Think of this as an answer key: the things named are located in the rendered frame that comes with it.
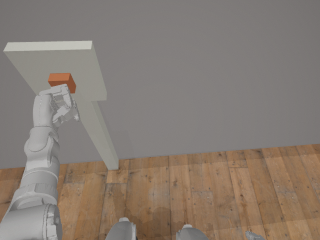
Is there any left robot shin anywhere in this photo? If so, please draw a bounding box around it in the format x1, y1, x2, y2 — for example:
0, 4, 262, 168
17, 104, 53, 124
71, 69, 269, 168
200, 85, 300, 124
118, 217, 130, 222

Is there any robot right hand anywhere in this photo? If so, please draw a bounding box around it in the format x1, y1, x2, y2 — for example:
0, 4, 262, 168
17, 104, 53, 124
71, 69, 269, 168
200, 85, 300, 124
245, 230, 265, 240

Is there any robot left forearm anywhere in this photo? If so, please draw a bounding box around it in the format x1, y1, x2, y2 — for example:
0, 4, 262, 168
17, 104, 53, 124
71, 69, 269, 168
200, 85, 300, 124
0, 126, 60, 230

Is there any button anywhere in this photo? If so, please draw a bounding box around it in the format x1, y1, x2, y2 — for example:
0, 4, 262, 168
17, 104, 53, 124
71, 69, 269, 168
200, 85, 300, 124
48, 73, 76, 94

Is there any left robot upper arm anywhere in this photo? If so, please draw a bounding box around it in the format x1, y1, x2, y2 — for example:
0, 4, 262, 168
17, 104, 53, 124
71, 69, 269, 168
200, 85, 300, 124
0, 203, 63, 240

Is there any robot left hand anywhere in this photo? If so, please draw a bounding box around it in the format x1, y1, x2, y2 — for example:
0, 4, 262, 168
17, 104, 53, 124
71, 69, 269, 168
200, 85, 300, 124
32, 84, 81, 132

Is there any panel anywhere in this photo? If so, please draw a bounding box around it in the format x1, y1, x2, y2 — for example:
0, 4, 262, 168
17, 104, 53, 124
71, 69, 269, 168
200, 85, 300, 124
3, 40, 119, 170

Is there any left robot thigh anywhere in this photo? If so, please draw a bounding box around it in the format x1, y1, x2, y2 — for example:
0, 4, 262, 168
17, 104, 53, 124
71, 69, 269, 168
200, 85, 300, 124
105, 221, 137, 240

